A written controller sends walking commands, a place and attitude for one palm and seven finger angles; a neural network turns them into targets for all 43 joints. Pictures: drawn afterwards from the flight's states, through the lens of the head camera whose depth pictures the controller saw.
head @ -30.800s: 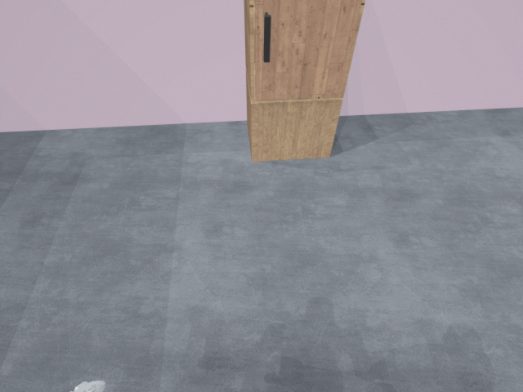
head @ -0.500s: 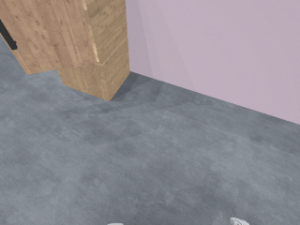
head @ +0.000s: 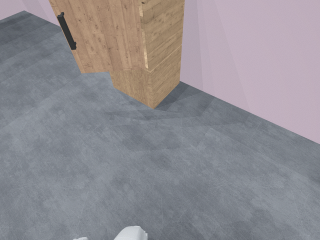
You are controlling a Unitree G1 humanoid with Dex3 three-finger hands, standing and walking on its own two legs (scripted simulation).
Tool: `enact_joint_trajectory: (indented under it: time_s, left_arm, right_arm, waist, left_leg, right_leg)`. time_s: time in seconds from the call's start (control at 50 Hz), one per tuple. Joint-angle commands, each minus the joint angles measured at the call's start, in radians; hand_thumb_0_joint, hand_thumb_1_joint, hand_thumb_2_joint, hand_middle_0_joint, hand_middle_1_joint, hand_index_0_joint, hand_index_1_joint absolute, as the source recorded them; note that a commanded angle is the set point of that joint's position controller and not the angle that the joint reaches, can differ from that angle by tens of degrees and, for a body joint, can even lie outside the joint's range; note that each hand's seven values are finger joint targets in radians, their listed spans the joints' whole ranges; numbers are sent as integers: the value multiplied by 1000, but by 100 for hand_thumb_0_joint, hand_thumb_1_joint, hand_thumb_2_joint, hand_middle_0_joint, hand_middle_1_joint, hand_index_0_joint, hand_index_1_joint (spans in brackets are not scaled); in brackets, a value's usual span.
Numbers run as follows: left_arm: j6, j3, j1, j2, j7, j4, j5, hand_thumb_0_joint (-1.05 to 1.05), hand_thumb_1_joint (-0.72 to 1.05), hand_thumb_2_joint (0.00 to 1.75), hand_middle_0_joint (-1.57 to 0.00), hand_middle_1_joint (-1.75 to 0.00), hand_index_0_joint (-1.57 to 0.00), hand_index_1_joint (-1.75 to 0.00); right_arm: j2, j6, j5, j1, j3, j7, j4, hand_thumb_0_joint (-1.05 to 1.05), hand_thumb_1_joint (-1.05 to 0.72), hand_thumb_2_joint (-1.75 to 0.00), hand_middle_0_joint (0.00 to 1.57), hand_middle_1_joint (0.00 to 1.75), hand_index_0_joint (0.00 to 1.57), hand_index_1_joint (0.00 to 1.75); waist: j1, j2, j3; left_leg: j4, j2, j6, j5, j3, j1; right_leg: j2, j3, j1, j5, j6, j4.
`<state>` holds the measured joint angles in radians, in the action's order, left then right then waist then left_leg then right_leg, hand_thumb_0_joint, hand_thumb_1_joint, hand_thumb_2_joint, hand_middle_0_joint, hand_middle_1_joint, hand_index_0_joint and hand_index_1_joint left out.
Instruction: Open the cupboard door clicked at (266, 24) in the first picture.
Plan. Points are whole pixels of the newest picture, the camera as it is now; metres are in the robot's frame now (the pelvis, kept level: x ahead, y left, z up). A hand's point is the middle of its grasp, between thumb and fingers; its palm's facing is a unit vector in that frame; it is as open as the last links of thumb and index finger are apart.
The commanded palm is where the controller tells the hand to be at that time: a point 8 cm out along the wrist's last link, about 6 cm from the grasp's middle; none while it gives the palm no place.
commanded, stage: turn to face it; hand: left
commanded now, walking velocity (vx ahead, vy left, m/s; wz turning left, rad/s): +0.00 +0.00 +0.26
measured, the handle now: (68, 31) +1.06 +0.54 -0.05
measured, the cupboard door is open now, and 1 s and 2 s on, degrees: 40 40 40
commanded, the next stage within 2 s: take the last steps up to it in 0.06 s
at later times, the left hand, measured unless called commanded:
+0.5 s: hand out of the picture +0.06 +0.22 -0.16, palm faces +0.19 -0.95 -0.24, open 7.4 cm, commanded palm none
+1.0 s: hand out of the picture +0.05 +0.27 -0.19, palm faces +0.32 -0.93 -0.18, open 7.4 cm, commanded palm none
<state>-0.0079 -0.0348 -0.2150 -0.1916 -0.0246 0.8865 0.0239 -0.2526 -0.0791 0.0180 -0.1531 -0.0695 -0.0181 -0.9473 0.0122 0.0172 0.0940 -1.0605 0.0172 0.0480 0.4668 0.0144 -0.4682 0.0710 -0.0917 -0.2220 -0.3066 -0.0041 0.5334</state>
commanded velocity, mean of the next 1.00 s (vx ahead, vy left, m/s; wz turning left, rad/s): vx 0.26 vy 0.11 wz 0.13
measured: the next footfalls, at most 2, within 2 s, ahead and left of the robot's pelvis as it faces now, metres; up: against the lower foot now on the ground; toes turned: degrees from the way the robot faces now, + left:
left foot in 0.20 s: +0.04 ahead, +0.13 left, +0.00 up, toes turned +6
right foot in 0.50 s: +0.09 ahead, -0.11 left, +0.00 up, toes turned +4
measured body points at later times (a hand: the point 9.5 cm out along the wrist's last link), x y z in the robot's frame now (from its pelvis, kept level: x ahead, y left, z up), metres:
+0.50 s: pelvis +0.03 +0.01 -0.01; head +0.05 +0.00 +0.44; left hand +0.05 +0.27 -0.14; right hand +0.10 -0.22 -0.16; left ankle +0.00 +0.13 -0.74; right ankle +0.04 -0.11 -0.74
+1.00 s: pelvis +0.16 +0.12 -0.02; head +0.19 +0.14 +0.43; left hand +0.03 +0.32 -0.18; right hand +0.33 -0.08 -0.15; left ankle +0.19 +0.24 -0.74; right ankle +0.09 -0.05 -0.66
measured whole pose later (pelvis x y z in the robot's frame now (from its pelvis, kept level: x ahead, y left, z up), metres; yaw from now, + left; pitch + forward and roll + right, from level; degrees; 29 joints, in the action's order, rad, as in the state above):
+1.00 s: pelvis +0.16 +0.12 -0.02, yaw +14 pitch +0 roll +1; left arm 0.00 -0.05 -0.37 -0.19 0.00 1.12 0.02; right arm -0.18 0.05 0.03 -0.12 -0.03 -0.01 -0.95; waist -0.05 -0.05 0.09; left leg -0.64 -0.04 -0.03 0.24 -0.13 -0.40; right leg 0.14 -0.05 -0.34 -0.49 0.01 1.14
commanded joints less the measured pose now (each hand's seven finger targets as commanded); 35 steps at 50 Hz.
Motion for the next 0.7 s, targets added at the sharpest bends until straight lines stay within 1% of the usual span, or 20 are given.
enact_joint_trajectory:
  time_s: [0.0, 0.06, 0.12, 0.14, 0.16, 0.18, 0.2, 0.24, 0.26, 0.3, 0.38, 0.44, 0.46, 0.48, 0.5, 0.52, 0.56, 0.58, 0.64, 0.68]
  left_arm:
    - [25, -53, -81, -206, -8, -27, 5, 0, 90, 90, -20, -30, -20, -30]
    - [25, -59, -106, -226, -7, 2, 5, 0, 90, 90, -20, -30, -20, -30]
    - [17, -58, -68, -207, -5, 19, -9, 0, 90, 90, -20, -30, -20, -30]
    - [12, -50, -62, -176, -1, 11, -16, 0, 90, 90, -20, -30, -20, -30]
    - [6, -39, -74, -118, 4, -6, -21, 0, 90, 90, -20, -30, -20, -30]
    - [-2, -29, -19, -106, 6, -30, -9, 0, 90, 90, -20, -30, -20, -30]
    - [-11, -34, 41, -119, 7, -36, -4, 0, 90, 90, -20, -30, -20, -30]
    - [-9, -43, 70, -125, 25, -23, 0, 0, 90, 90, -20, -30, -20, -30]
    - [-5, -44, 48, -116, 32, -9, 0, 0, 90, 90, -20, -30, -20, -30]
    - [5, -41, 35, -99, 44, 5, -1, 0, 90, 90, -20, -30, -20, -30]
    - [16, -37, 30, -83, 48, -1, -1, 0, 90, 90, -20, -30, -20, -30]
    - [24, -53, -123, -97, 46, 49, 1, 0, 90, 90, -20, -30, -20, -30]
    - [34, -68, -203, -150, 38, 68, 10, 0, 90, 90, -20, -30, -20, -30]
    - [39, -89, -266, -258, 25, 74, 16, 0, 90, 90, -20, -30, -20, -30]
    - [34, -84, -270, -263, 22, 68, 1, 0, 90, 90, -20, -30, -20, -30]
    - [48, -76, -207, -236, 14, 60, 2, 0, 90, 90, -20, -30, -20, -30]
    - [66, -52, -93, -153, 14, 48, -2, 0, 90, 90, -20, -30, -20, -30]
    - [71, -52, -90, -146, 14, 51, -4, 0, 90, 90, -20, -30, -20, -30]
    - [88, -49, -162, -143, 15, 97, -2, 0, 90, 90, -20, -30, -20, -30]
    - [93, -48, -204, -151, 13, 133, 1, 0, 90, 90, -20, -30, -20, -30]
  right_arm:
    - [-22, 37, -10, 82, 0, 0, 84, 0, -90, -90, 20, 30, 20, 30]
    - [-12, 47, -13, 79, 8, 4, 71, 0, -90, -90, 20, 30, 20, 30]
    - [-35, 60, -9, -4, 9, 11, 35, 0, -90, -90, 20, 30, 20, 30]
    - [-85, 70, -5, -32, 2, 15, 24, 0, -90, -90, 20, 30, 20, 30]
    - [-165, 74, 6, -56, -12, 20, 27, 0, -90, -90, 20, 30, 20, 30]
    - [-206, 60, 14, -99, -19, 21, 24, 0, -90, -90, 20, 30, 20, 30]
    - [-186, 65, 17, -107, -18, 32, 18, 0, -90, -90, 20, 30, 20, 30]
    - [-152, 74, 13, -85, -8, 43, 24, 0, -90, -90, 20, 30, 20, 30]
    - [-137, 81, 12, -64, -2, 44, 31, 0, -90, -90, 20, 30, 20, 30]
    - [-135, 94, 11, -72, -3, 42, 30, 0, -90, -90, 20, 30, 20, 30]
    - [-134, 95, 10, -82, -6, 35, 19, 0, -90, -90, 20, 30, 20, 30]
    - [-120, 86, 3, -37, -9, 29, 24, 0, -90, -90, 20, 30, 20, 30]
    - [-72, 88, -6, -31, -4, 23, 36, 0, -90, -90, 20, 30, 20, 30]
    - [-19, 92, -11, -5, 8, 14, 75, 0, -90, -90, 20, 30, 20, 30]
    - [-73, 87, 13, 65, -2, 4, 102, 0, -90, -90, 20, 30, 20, 30]
    - [-68, 84, 14, 71, -12, 1, 90, 0, -90, -90, 20, 30, 20, 30]
    - [-56, 71, 14, 21, -15, -13, 49, 0, -90, -90, 20, 30, 20, 30]
    - [-34, 66, 11, -3, -13, -19, 30, 0, -90, -90, 20, 30, 20, 30]
    - [4, 70, 7, 4, -2, -29, 19, 0, -90, -90, 20, 30, 20, 30]
    - [19, 76, 3, 37, 3, -35, 28, 0, -90, -90, 20, 30, 20, 30]
  waist:
    - [-56, -207, -108]
    - [-59, -209, -131]
    - [-7, -202, -132]
    - [8, -67, -155]
    - [12, 179, -173]
    - [44, 221, -147]
    - [58, 232, -118]
    - [35, 244, -55]
    - [11, 204, -55]
    - [3, 135, -99]
    - [-6, 135, -81]
    - [-87, 62, -65]
    - [-128, -97, -68]
    - [-164, -388, -57]
    - [-157, -250, 6]
    - [-112, -236, 47]
    - [-42, -226, 65]
    - [-34, -223, 40]
    - [-48, -165, -2]
    - [-66, -162, -14]
  left_leg:
    - [172, -7, 7, 14, -54, -3]
    - [346, 9, -2, -16, -83, 75]
    - [618, -5, -24, -246, -69, 287]
    - [669, -94, -56, -418, 18, 415]
    - [673, -294, -164, -608, 266, 476]
    - [726, -395, -259, -524, 339, 411]
    - [773, -357, -284, -358, 371, 372]
    - [799, -303, -272, -204, 339, 324]
    - [804, -275, -254, -177, 304, 309]
    - [794, -245, -242, -214, 258, 338]
    - [791, -206, -234, -123, 236, 261]
    - [663, -126, -178, 55, 182, 21]
    - [474, -32, -125, 111, 89, -150]
    - [179, 53, -64, 159, -40, -325]
    - [5, -6, -61, 105, 36, -319]
    - [-81, -52, -53, -1, 73, -318]
    - [-91, -103, -27, -187, 57, -258]
    - [-70, -106, -17, -221, 26, -218]
    - [54, -96, 2, -265, -42, -198]
    - [153, -91, 4, -262, -74, -195]
  right_leg:
    - [238, 127, 185, 658, -127, -144]
    - [240, 126, 210, 700, -127, -109]
    - [208, 72, 83, 528, -54, -25]
    - [156, 33, -29, 359, -3, 52]
    - [58, -29, -179, -31, 57, 170]
    - [17, -13, -225, -332, 54, 339]
    - [7, 25, -286, -339, 48, 444]
    - [17, 77, -362, -232, 32, 544]
    - [16, 74, -348, -187, 27, 537]
    - [7, 48, -302, -162, 29, 455]
    - [-28, -2, -157, -146, 27, 225]
    - [-48, -18, 178, -33, 23, -17]
    - [80, 137, 338, -177, -6, -170]
    - [392, 546, 400, -386, -111, -376]
    - [462, 628, 237, -460, -171, -450]
    - [431, 643, 139, -483, -175, -447]
    - [337, 356, 49, -258, -110, -434]
    - [301, 260, 54, -150, -96, -421]
    - [264, 114, 150, 153, -84, -375]
    - [268, 76, 213, 271, -86, -349]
